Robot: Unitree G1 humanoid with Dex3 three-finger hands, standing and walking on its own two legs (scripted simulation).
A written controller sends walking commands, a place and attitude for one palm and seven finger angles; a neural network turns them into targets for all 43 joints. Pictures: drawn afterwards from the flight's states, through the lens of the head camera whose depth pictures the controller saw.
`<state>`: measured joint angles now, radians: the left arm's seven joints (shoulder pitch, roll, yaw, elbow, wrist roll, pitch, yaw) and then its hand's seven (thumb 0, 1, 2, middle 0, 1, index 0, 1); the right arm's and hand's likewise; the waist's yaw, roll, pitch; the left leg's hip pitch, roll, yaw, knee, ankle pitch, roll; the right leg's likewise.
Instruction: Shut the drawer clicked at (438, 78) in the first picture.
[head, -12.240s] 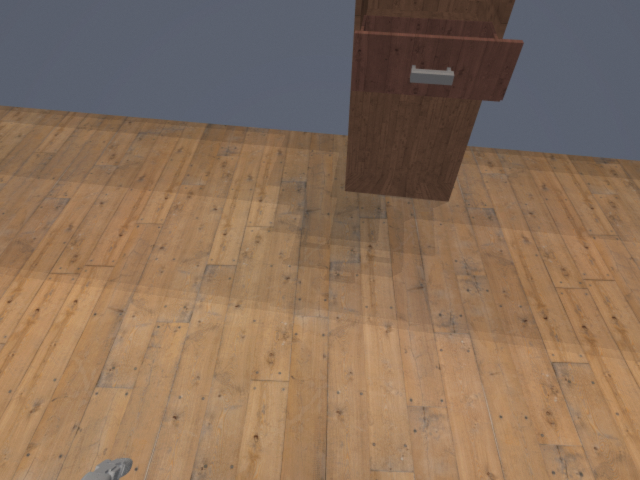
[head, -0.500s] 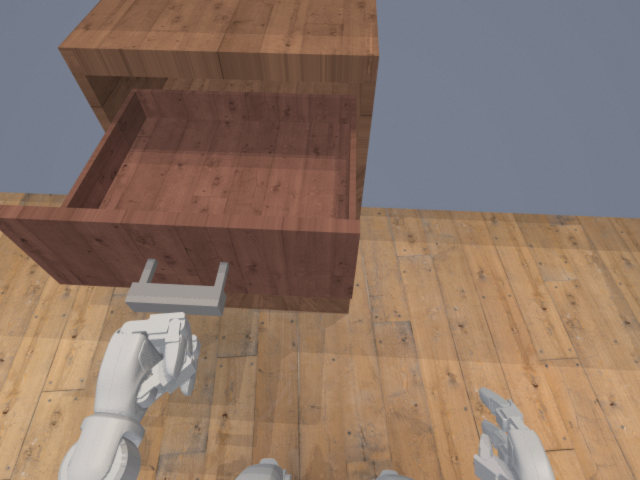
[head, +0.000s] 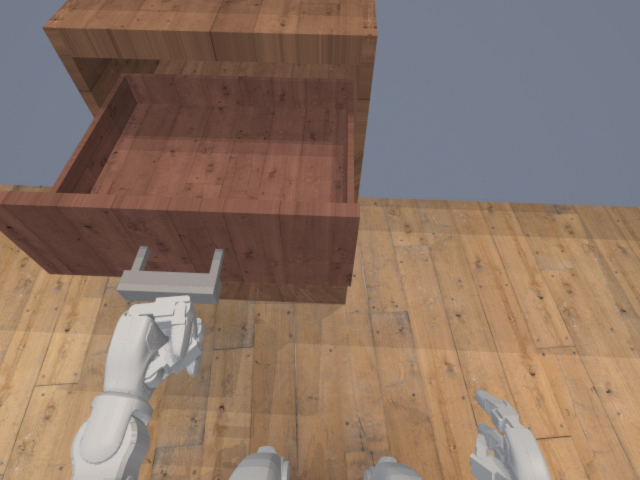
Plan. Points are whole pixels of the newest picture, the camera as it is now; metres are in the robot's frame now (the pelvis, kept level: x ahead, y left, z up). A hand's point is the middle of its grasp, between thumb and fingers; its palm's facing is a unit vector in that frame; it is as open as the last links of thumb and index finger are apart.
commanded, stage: bring the fist close to the handle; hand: left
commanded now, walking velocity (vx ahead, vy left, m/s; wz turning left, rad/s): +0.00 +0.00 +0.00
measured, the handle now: (176, 271) +0.36 +0.19 +0.05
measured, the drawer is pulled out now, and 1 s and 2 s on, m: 0.30 0.23 0.11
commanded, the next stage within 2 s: push the drawer shut in 0.10 s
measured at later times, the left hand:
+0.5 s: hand (189, 338) +0.27 +0.16 +0.04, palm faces -0.04 -1.00 -0.04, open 3.1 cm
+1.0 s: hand (203, 287) +0.34 +0.16 +0.04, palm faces -0.04 -1.00 -0.04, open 2.9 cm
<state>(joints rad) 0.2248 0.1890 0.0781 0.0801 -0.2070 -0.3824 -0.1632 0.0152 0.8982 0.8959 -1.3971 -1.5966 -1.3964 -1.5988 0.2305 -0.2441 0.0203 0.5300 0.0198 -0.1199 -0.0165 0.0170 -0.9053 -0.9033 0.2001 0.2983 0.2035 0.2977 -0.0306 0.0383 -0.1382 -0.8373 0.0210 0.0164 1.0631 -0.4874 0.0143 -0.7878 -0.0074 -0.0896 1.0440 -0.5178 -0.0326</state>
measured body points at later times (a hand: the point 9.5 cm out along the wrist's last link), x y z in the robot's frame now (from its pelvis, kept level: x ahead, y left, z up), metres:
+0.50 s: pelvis +0.00 +0.00 +0.00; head +0.07 +0.00 +0.44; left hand +0.27 +0.22 +0.05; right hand +0.17 -0.24 -0.09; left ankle +0.02 +0.11 -0.67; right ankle +0.00 -0.10 -0.67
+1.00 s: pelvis -0.03 +0.01 +0.00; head +0.05 +0.01 +0.44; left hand +0.34 +0.21 +0.05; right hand +0.12 -0.24 -0.11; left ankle +0.02 +0.11 -0.67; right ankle +0.00 -0.10 -0.67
